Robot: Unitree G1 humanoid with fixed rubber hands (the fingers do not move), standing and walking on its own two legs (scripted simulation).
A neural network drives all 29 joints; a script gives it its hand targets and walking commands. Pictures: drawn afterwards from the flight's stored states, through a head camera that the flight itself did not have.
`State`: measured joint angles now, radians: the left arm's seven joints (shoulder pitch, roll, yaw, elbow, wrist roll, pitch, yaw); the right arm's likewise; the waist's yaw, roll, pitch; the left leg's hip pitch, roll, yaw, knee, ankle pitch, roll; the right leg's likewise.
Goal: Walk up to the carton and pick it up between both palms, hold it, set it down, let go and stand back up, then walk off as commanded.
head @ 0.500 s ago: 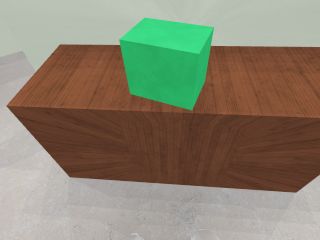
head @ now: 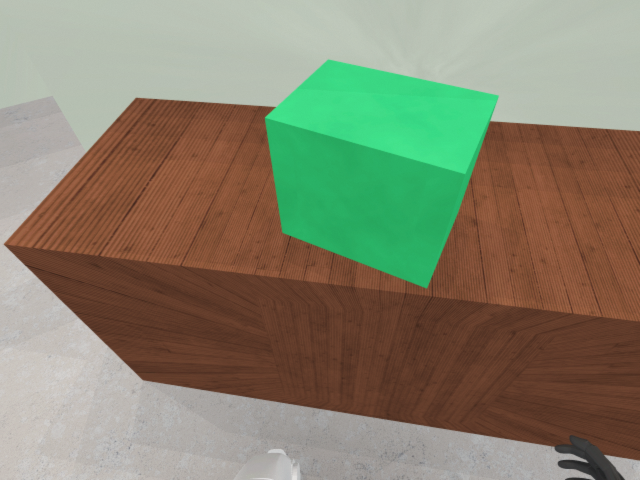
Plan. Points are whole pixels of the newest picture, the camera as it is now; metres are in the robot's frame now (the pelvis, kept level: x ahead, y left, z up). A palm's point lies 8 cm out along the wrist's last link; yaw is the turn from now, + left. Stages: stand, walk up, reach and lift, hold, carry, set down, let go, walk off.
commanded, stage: walk up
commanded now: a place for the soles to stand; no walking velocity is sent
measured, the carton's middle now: (377, 172) +0.56 -0.05 +0.06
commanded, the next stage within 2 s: none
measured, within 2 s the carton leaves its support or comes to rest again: neither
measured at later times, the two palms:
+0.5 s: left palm (109, 405) +0.23 +0.33 -0.08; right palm out of the picture +0.16 -0.32 -0.12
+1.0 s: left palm (121, 393) +0.24 +0.31 -0.07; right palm (569, 420) +0.23 -0.30 -0.07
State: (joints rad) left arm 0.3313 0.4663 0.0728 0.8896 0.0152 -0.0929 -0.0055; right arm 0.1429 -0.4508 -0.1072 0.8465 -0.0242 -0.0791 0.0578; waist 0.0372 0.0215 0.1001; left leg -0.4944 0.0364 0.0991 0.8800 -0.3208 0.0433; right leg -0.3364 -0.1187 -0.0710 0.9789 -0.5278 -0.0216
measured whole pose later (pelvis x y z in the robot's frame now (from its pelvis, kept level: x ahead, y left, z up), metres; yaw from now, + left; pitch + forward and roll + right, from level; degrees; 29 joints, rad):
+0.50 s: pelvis +0.10 +0.01 -0.01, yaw -3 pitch -3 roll +0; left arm 0.13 0.42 0.05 0.89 0.01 -0.05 0.02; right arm 0.18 -0.43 -0.07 0.94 -0.02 -0.06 -0.01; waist -0.02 0.04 0.15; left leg -0.45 0.05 0.05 0.97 -0.46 0.00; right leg -0.49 -0.05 -0.05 0.99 -0.45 -0.01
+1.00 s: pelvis +0.12 +0.01 +0.04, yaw -3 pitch -3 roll +0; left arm 0.03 0.37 0.01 1.11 0.00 -0.05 0.01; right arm -0.01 -0.37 -0.02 1.10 0.00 -0.03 0.00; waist 0.00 0.01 0.11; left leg -0.24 0.04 0.05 0.63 -0.33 -0.01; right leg -0.27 -0.03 -0.05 0.62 -0.29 0.00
